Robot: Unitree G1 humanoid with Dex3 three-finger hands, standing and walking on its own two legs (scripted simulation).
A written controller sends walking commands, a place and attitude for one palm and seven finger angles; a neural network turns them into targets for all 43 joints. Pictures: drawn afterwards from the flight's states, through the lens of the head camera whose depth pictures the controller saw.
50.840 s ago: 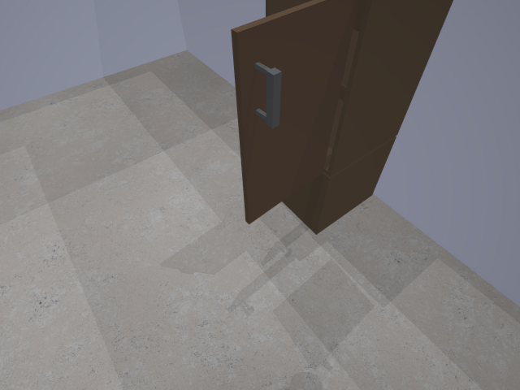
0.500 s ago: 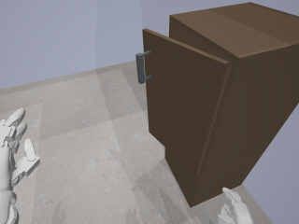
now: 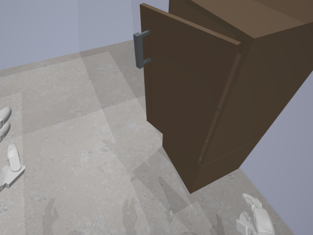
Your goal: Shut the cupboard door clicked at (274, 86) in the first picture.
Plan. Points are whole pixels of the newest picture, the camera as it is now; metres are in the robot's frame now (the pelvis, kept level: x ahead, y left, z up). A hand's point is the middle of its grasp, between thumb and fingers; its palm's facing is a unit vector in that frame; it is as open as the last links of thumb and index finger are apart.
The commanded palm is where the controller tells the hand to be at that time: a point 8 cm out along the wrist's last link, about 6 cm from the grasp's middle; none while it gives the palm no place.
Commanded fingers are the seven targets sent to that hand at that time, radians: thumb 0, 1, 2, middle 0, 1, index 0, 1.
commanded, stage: step back with the hand held close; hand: left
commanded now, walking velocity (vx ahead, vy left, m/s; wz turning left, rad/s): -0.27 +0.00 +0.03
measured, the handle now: (143, 49) +0.68 +0.09 +0.12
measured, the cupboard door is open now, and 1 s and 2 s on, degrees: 18 18 18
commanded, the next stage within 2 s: stop stepping back and stand still in 1.04 s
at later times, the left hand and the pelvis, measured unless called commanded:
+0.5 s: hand out of the picture +0.13 +0.27 +0.16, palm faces +0.48 -0.78 -0.40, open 7.5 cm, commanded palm +0.06 +0.31 +0.18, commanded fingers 0.00 0.90 0.90 -0.20 -0.30 -0.20 -0.30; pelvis -0.07 +0.01 -0.02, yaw +1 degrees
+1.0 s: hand out of the picture +0.05 +0.28 +0.17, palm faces +0.45 -0.76 -0.46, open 7.4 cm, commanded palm -0.01 +0.31 +0.18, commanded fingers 0.00 0.90 0.90 -0.20 -0.30 -0.20 -0.30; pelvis -0.13 +0.01 -0.01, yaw +4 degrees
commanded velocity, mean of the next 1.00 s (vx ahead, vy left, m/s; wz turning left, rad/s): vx -0.35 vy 0.00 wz -0.02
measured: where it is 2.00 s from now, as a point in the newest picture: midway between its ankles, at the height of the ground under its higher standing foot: outside the picture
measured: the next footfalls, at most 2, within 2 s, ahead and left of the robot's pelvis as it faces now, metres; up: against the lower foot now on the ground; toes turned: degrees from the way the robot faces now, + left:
right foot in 0.62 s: -0.04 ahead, -0.14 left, +0.00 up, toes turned +7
right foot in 1.36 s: -0.23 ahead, -0.08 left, +0.00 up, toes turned +0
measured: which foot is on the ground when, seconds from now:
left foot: down 0.00-1.00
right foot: down 0.00-0.54, up 0.56-0.60, down 0.62-1.00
